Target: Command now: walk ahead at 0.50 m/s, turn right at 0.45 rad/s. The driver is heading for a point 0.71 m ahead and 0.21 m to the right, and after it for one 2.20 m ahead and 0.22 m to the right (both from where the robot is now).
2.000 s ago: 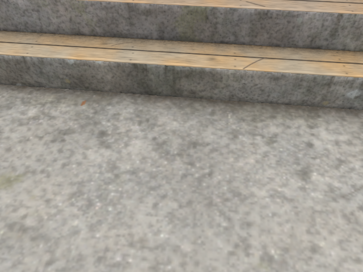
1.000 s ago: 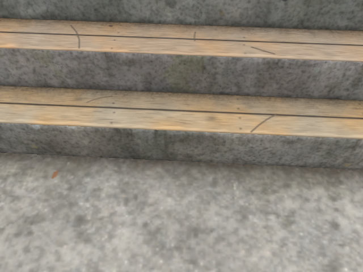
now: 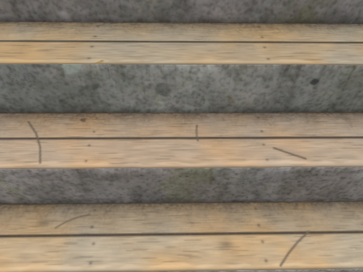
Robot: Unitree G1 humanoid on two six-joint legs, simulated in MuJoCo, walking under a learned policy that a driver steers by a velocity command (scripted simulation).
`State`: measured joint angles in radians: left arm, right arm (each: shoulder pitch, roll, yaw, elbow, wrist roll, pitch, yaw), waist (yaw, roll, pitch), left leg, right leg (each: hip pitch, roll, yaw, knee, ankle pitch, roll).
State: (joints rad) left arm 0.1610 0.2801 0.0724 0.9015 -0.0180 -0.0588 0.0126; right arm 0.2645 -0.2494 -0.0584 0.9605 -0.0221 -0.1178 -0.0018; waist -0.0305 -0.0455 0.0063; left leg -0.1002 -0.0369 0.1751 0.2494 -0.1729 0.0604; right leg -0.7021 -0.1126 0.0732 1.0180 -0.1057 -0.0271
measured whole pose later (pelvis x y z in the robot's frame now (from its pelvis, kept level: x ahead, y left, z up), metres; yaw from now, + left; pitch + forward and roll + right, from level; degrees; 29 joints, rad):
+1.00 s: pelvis +0.47 -0.09 +0.19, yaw -27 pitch +2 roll -1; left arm 0.01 0.15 -0.05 0.63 -0.02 -0.07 -0.04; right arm 0.52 -0.16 0.01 1.04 -0.04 -0.03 0.01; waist -0.01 -0.03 -0.07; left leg -0.32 0.04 0.13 0.59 -0.31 0.05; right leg -1.17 0.05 0.16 1.94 -0.02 -0.11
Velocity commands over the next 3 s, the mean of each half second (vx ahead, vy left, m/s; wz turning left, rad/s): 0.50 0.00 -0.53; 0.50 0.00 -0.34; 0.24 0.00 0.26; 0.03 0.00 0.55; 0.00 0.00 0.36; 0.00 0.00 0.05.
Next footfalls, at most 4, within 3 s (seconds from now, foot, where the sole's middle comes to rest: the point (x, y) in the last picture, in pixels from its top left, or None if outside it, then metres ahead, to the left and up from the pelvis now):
0.24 right None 0.22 -0.12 -0.78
0.72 left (188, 233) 0.56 -0.02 -0.58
1.32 right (324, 147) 0.74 -0.46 -0.37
1.86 left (245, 142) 0.77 -0.21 -0.37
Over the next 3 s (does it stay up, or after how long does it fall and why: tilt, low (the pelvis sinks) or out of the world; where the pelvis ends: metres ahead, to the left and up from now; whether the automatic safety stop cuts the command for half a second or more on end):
stays up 0.75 -0.30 0.40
